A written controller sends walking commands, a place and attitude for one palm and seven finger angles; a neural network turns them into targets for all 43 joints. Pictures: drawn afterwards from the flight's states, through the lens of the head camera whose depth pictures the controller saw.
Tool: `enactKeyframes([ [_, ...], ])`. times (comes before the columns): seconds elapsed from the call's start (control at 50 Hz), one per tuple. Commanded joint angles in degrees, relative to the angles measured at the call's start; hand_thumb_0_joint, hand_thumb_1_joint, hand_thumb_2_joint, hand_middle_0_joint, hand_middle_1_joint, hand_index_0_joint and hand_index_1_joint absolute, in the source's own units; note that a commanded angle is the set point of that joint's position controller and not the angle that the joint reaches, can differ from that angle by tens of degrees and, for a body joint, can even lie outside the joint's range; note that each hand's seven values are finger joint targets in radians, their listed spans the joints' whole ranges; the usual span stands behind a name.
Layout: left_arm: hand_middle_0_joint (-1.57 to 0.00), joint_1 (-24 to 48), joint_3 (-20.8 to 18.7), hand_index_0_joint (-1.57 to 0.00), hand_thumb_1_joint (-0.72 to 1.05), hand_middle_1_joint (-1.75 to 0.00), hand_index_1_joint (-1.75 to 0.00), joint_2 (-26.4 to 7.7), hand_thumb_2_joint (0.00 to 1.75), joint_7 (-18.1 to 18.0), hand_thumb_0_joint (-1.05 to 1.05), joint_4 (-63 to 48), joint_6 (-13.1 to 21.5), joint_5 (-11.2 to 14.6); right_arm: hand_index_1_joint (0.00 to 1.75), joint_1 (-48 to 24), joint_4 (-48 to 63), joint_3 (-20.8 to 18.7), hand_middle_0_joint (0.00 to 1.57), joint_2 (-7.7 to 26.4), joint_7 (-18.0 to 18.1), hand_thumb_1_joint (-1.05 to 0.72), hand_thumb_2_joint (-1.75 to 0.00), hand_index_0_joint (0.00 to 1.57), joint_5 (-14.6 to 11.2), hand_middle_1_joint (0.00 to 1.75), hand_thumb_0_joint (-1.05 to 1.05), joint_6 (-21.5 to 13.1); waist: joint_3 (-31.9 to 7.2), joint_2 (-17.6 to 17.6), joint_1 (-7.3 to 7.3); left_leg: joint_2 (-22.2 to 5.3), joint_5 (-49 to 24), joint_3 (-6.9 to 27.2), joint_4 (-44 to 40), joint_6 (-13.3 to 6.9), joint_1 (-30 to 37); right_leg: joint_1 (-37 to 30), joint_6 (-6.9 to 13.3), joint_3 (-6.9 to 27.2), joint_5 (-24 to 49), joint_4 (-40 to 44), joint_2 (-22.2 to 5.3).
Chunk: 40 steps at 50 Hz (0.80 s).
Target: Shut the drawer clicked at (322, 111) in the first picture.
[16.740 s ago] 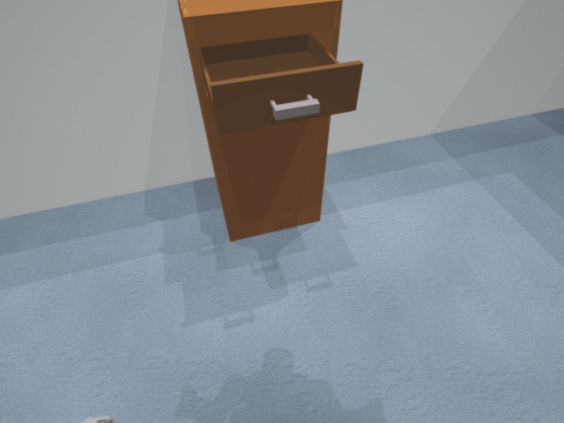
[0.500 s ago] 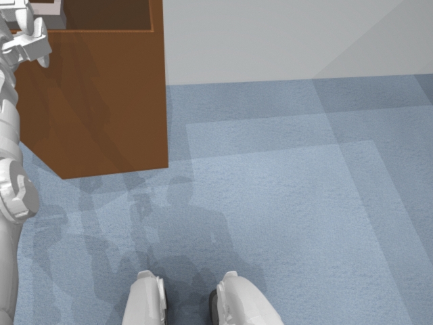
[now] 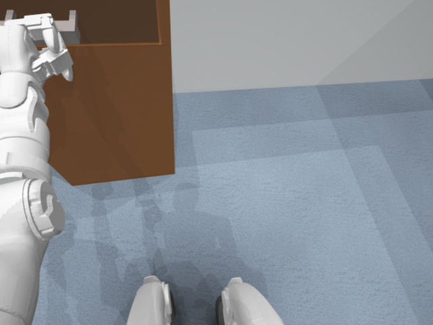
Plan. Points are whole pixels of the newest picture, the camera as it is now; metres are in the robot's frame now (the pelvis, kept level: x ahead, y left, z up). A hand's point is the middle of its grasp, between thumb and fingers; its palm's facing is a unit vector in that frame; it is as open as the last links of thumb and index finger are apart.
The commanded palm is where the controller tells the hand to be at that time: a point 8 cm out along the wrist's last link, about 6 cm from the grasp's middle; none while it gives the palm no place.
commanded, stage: pull the fist back off the drawer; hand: left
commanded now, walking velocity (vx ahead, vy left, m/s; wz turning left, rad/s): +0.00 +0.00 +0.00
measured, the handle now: (42, 24) +0.63 +0.24 +0.10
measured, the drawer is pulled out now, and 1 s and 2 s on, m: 0.00 0.00 0.00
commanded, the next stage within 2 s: draw the hand back to the body in 0.16 s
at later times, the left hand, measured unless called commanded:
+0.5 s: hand (55, 76) +0.49 +0.20 +0.12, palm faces +0.09 -1.00 -0.02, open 3.2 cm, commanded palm +0.44 +0.24 +0.13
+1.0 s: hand out of the picture +0.34 +0.22 +0.18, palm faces +0.31 -0.92 -0.25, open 3.2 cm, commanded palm +0.29 +0.25 +0.20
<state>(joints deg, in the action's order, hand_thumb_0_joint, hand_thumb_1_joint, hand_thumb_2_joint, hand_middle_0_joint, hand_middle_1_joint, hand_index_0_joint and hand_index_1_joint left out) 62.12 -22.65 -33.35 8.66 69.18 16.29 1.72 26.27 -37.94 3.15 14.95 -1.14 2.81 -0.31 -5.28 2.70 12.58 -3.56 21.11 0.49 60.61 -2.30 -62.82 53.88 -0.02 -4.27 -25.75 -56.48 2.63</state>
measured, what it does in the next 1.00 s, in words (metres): rises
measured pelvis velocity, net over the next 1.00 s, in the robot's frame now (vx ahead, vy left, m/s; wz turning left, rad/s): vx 0.05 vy -0.02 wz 0.05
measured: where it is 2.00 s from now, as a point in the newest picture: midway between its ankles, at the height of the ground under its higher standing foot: outside the picture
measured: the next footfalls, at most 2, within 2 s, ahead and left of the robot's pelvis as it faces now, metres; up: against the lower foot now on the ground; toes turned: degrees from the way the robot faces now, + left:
none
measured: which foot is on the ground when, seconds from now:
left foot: down 0.00-1.00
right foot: down 0.00-1.00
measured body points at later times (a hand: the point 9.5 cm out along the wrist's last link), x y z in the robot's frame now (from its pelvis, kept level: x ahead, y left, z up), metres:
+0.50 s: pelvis +0.05 -0.02 +0.03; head +0.13 -0.01 +0.47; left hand +0.48 +0.25 +0.13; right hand +0.08 -0.28 -0.09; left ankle +0.06 +0.09 -0.66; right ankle +0.01 -0.13 -0.66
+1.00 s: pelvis +0.05 -0.02 +0.07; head +0.04 -0.04 +0.52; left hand +0.31 +0.26 +0.19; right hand +0.25 -0.24 -0.01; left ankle +0.06 +0.09 -0.66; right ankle +0.01 -0.13 -0.66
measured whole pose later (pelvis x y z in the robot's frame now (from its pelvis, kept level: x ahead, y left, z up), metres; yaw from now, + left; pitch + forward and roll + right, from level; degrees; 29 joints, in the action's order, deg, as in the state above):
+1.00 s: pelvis +0.05 -0.02 +0.07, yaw +3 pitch +0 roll +0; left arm 1.8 -9.7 -17.6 -3.1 8.7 3.5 5.1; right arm 9.1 -33.8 3.0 14.2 4.7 -2.0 0.2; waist -1.7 2.9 -1.9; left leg -0.7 14.4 -1.5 31.4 -0.6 -17.4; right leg 10.4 1.2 -2.4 -20.0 -30.0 0.6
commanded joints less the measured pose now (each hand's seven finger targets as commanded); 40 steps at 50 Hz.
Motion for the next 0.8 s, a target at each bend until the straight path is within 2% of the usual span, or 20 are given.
enactKeyframes([
  [0.0, -1.4, 20.84, -0.7, -1.4, 0.9, -1.6, -1.6, -10.24, 0.9, -0.38, 0.0, -14.94, 4.3, 1.43, 0.3, 9.47, 3.47, -4.58, 0.2, 11.47, 0.55, -0.9, -0.9, 0.2, -0.78, 0.3, 0.0, 0.66, -28.76, 9.72, -1.31, 0.3, -12.44, 5.67, -8.5, 0.93, 38.65, -1.19, 1.66, 0.27, 8.37, 9.11, 2.1],
  [0.02, -1.4, 19.96, -1.21, -1.4, 0.9, -1.6, -1.6, -10.48, 0.9, -0.46, 0.0, -16.06, 4.46, 1.67, 0.3, 9.19, 3.63, -4.79, 0.2, 11.41, 0.57, -0.9, -0.9, 0.2, -0.93, 0.3, 0.0, 0.93, -28.47, 8.31, -1.35, 0.33, -13.09, 5.14, -8.54, 0.77, 38.17, -2.64, 1.55, 0.39, 9.36, 9.38, 2.1],
  [0.04, -1.4, 16.45, -2.64, -1.4, 0.9, -1.6, -1.6, -11.28, 0.9, -0.52, 0.0, -15.51, 4.7, 1.93, 0.3, 9.28, 4.06, -4.75, 0.2, 11.36, 0.48, -0.9, -0.9, 0.2, -0.94, 0.3, 0.0, 1.2, -28.28, 7.72, -2.67, 0.68, -14.49, 4.6, -8.52, 0.7, 37.18, -4.83, 1.71, 0.68, 10.79, 9.42, 2.24],
  [0.1, -1.4, 17.58, -1.34, -1.4, 0.9, -1.6, -1.6, -9.73, 0.9, -0.66, 0.0, -16.31, 5.58, 2.1, 0.3, 8.27, 4.09, -4.93, 0.2, 10.77, 0.54, -0.9, -0.9, 0.2, -1.5, 0.3, 0.0, 1.98, -24.74, 5.96, -1.59, 0.84, -14.43, 3.63, -8.55, 0.46, 35.44, -5.64, 1.24, 1.19, 12.5, 9.88, 2.14],
  [0.14, -1.4, 17.51, -2.43, -1.4, 0.9, -1.6, -1.6, -10.8, 0.9, -0.8, 0.0, -17.24, 6.95, 2.14, 0.3, 8.1, 3.91, -5.13, 0.2, 10.74, 0.71, -0.9, -0.9, 0.2, -1.55, 0.3, 0.0, 2.15, -24.9, 6.02, -1.95, 1.06, -15.81, 3.27, -8.09, 0.32, 35.58, -6.82, 1.37, 1.73, 14.36, 9.64, 2.14],
  [0.16, -1.4, 17.54, -1.3, -1.4, 0.9, -1.6, -1.6, -9.26, 0.9, -0.62, 0.0, -16.83, 7.29, 2.4, 0.3, 7.78, 3.76, -5.08, 0.2, 10.44, 0.62, -0.9, -0.9, 0.2, -1.65, 0.3, 0.0, 2.16, -24.7, 6.09, -1.53, 1.14, -16.43, 3.16, -8.12, 0.35, 35.8, -6.94, 1.24, 1.72, 15.27, 9.57, 2.07],
  [0.24, -1.4, 16.1, -1.05, -1.4, 0.9, -1.6, -1.6, -9.08, 0.9, 0.76, 0.0, -15.55, 7.85, 2.46, 0.3, 7.48, 3.48, -5.31, 0.2, 10.33, 0.82, -0.9, -0.9, 0.2, -1.84, 0.3, 0.0, 2.64, -24.87, 5.64, -1.52, 1.44, -18.61, 2.55, -7.16, 0.11, 35.65, -8.12, 1.17, 2.4, 18.47, 9.19, 1.87],
  [0.28, -1.4, 11.07, -1.15, -1.4, 0.9, -1.6, -1.6, -8.44, 0.9, 1.96, 0.0, -19.14, 7.57, 3.5, 0.3, 6.32, 4.9, -5.55, 0.2, 10.06, 0.76, -0.9, -0.9, 0.2, -2.42, 0.3, 0.0, 3.03, -28.7, 8.26, -3.95, 1.55, -21.54, 2.08, -8.0, 0.48, 38.89, -11.21, 1.38, 2.34, 21.11, 9.2, 1.79],
  [0.32, -1.4, 4.88, -1.57, -1.4, 0.9, -1.6, -1.6, -7.54, 0.9, 2.93, 0.0, -24.68, 6.74, 5.33, 0.3, 5.0, 6.53, -5.84, 0.2, 9.81, 0.74, -0.9, -0.9, 0.2, -3.06, 0.3, 0.0, 3.4, -32.4, 6.86, -5.55, 1.72, -25.58, 1.63, -8.67, 0.34, 41.66, -15.87, 1.32, 2.35, 25.6, 9.69, 2.0],
  [0.36, -1.4, -1.81, -1.7, -1.4, 0.9, -1.6, -1.6, -6.79, 0.9, 3.69, 0.0, -29.19, 5.1, 7.1, 0.3, 3.47, 7.76, -5.87, 0.2, 9.49, 0.8, -0.9, -0.9, 0.2, -3.82, 0.3, 0.0, 3.55, -32.45, 5.39, -6.82, 2.04, -27.63, 0.89, -9.52, 0.0, 41.57, -20.32, 1.12, 2.55, 29.9, 10.57, 1.87],
  [0.4, -1.4, -6.18, -2.13, -1.4, 0.9, -1.6, -1.6, -7.08, 0.9, 3.89, 0.0, -33.6, 3.19, 8.38, 0.3, 1.73, 8.8, -5.87, 0.2, 9.3, 1.12, -0.9, -0.9, 0.2, -4.52, 0.3, 0.0, 3.72, -29.37, 3.64, -7.51, 2.34, -25.78, 0.01, -11.08, -0.31, 39.83, -24.01, 0.84, 2.89, 31.8, 12.11, 1.64],
  [0.44, -1.4, -8.45, -0.81, -1.4, 0.9, -1.6, -1.6, -5.11, 0.9, 3.8, 0.0, -37.77, 1.99, 9.57, 0.3, 0.09, 9.38, -5.65, 0.2, 8.95, 1.6, -0.9, -0.9, 0.2, -4.99, 0.3, 0.0, 3.38, -25.79, 2.35, -7.29, 2.54, -24.38, -0.43, -12.41, -0.67, 39.81, -25.58, 0.77, 2.99, 32.37, 13.54, 1.55],
  [0.54, -1.4, -17.25, 0.47, -1.4, 0.9, -1.6, -1.6, -2.59, 0.9, 4.1, 0.0, -47.87, 0.71, 11.97, 0.3, -3.94, 10.54, -5.42, 0.2, 8.33, 2.38, -0.9, -0.9, 0.2, -5.64, 0.3, 0.0, 1.68, -21.77, 3.14, -8.26, 3.09, -24.03, -1.15, -15.29, -0.86, 42.57, -29.37, 0.63, 3.45, 34.99, 16.1, 0.95],
  [0.62, -1.4, -23.74, 2.82, -1.4, 0.9, -1.6, -1.6, 0.69, 0.9, 5.63, 0.0, -51.07, -1.48, 13.61, 0.3, -7.46, 11.46, -5.06, 0.2, 8.1, 2.94, -0.9, -0.9, 0.2, -6.17, 0.3, 0.0, 0.28, -17.96, 1.21, -8.81, 3.14, -21.81, -0.61, -17.83, -0.75, 44.3, -29.75, 0.6, 2.79, 32.43, 18.02, 0.63],
  [0.64, -1.4, -24.0, 3.51, -1.4, 0.9, -1.6, -1.6, 1.27, 0.9, 5.98, 0.0, -53.45, -1.82, 13.91, 0.3, -8.32, 11.8, -4.96, 0.2, 8.0, 3.11, -0.9, -0.9, 0.2, -6.3, 0.3, 0.0, -0.11, -17.72, 3.37, -9.0, 3.33, -22.31, -0.81, -17.91, -0.76, 45.62, -30.06, 0.77, 2.93, 32.64, 18.22, 0.51],
  [0.66, -1.4, -25.69, 3.72, -1.4, 0.9, -1.6, -1.6, 1.78, 0.9, 6.15, 0.0, -54.61, -2.52, 14.29, 0.3, -9.11, 12.17, -4.75, 0.2, 7.82, 3.15, -0.9, -0.9, 0.2, -6.31, 0.3, 0.0, -0.54, -17.9, 2.55, -9.4, 3.36, -22.25, -0.38, -18.55, -0.69, 46.27, -30.55, 0.74, 2.67, 32.38, 18.48, 0.34],
  [0.72, -1.4, -30.09, 3.14, -1.4, 0.9, -1.6, -1.6, 1.73, 0.9, 6.52, 0.0, -57.04, -4.62, 15.27, 0.3, -11.82, 13.09, -4.27, 0.2, 7.91, 3.63, -0.9, -0.9, 0.2, -6.49, 0.3, 0.0, -1.63, -14.37, -0.51, -10.25, 3.5, -18.52, -0.09, -20.45, -0.58, 45.54, -31.42, 0.65, 2.53, 29.44, 20.1, 0.05],
  [0.74, -1.4, -29.93, 3.64, -1.4, 0.9, -1.6, -1.6, 2.19, 0.9, 6.54, 0.0, -59.04, -4.91, 15.5, 0.3, -12.61, 13.39, -4.08, 0.2, 7.82, 3.74, -0.9, -0.9, 0.2, -6.54, 0.3, 0.0, -2.0, -13.78, 0.57, -10.34, 3.62, -18.1, -0.18, -20.75, -0.62, 46.24, -31.7, 0.78, 2.62, 28.65, 20.39, -0.01],
  [0.76, -1.4, -31.06, 5.41, -1.4, 0.9, -1.6, -1.6, -1.43, 0.9, -0.55, 0.0, -65.18, -4.79, 7.72, 0.3, -17.94, 13.5, -3.81, 0.2, 6.73, 4.44, -0.9, -0.9, 0.2, -6.1, 0.3, 0.0, -1.68, -12.57, 2.34, -13.0, 4.19, -17.44, -1.31, -23.67, -0.24, 50.23, -31.3, 1.36, 4.74, 25.97, 25.09, -1.68],
  [0.78, -1.4, -35.03, 6.39, -1.4, 0.9, -1.6, -1.6, 1.87, 0.9, -4.39, 0.0, -65.76, -5.84, 6.93, 0.3, -17.76, 13.37, -3.74, 0.2, 6.51, 5.07, -0.9, -0.9, 0.2, -5.8, 0.3, 0.0, -1.75, -11.17, 1.44, -12.03, 3.67, -16.65, -1.09, -25.3, -0.13, 51.76, -31.73, 1.19, 4.22, 24.43, 26.31, -1.75],
])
